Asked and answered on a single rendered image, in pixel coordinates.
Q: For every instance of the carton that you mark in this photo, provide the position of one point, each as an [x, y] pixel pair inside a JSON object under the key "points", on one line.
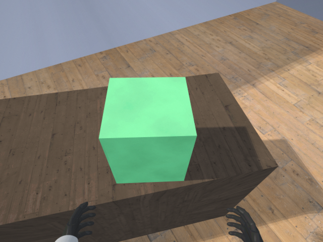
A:
{"points": [[147, 131]]}

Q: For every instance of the left robot hand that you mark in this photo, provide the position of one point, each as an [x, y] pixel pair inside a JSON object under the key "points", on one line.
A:
{"points": [[74, 224]]}

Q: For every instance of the pedestal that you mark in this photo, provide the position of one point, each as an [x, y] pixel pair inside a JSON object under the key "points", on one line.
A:
{"points": [[51, 161]]}

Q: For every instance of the right robot hand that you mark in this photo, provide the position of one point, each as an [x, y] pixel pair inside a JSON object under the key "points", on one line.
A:
{"points": [[250, 232]]}

